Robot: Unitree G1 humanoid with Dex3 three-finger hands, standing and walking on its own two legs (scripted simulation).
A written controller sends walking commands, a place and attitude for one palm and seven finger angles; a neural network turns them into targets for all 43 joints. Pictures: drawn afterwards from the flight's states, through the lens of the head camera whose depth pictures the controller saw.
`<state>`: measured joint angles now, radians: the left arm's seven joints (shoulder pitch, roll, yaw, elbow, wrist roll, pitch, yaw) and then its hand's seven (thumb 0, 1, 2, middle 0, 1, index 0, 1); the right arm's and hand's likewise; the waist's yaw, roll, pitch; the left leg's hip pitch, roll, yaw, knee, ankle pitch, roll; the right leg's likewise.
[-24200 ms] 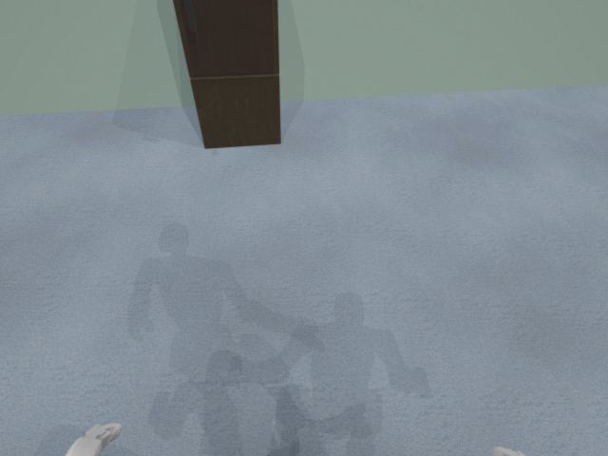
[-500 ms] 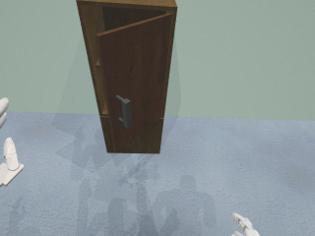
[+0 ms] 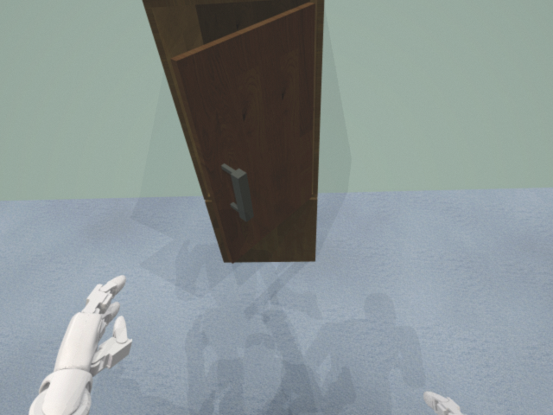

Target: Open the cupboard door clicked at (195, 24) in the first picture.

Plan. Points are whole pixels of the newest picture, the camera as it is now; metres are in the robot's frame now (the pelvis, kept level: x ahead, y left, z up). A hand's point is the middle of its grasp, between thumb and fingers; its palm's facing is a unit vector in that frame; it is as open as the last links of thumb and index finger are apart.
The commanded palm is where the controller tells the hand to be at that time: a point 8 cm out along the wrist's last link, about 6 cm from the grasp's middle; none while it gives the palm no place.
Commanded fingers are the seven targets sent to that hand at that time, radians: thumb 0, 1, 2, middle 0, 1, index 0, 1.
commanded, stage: let the arm hang, fingers relaxed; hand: left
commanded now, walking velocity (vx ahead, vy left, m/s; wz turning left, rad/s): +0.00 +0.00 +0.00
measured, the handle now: (236, 192) +0.60 +0.13 -0.06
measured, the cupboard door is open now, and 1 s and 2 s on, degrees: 48 48 48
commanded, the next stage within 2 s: look to check the result in 0.96 s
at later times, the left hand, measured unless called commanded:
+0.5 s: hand out of the picture -0.03 +0.24 -0.15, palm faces +0.01 -0.97 -0.26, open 7.3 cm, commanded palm none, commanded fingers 0.00 0.90 0.90 -0.20 -0.30 -0.20 -0.30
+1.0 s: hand out of the picture +0.00 +0.21 -0.16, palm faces +0.00 -0.98 -0.18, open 7.3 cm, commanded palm none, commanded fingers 0.00 0.90 0.90 -0.20 -0.30 -0.20 -0.30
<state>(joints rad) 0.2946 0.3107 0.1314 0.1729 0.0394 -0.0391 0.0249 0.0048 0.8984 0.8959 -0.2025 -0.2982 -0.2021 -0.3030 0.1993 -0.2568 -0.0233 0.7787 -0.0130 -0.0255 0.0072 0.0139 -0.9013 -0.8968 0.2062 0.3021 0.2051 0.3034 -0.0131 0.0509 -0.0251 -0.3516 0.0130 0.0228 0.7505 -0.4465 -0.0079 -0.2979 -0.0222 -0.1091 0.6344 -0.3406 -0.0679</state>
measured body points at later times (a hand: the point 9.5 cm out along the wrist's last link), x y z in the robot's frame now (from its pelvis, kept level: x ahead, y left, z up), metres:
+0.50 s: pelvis -0.01 +0.03 +0.02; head +0.00 +0.02 +0.47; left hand -0.02 +0.29 -0.13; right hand -0.01 -0.19 -0.15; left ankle +0.01 +0.15 -0.73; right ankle +0.00 -0.07 -0.73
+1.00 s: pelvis -0.01 +0.04 +0.02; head +0.00 +0.04 +0.47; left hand +0.00 +0.26 -0.15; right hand -0.04 -0.16 -0.15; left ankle +0.01 +0.15 -0.73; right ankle +0.00 -0.07 -0.73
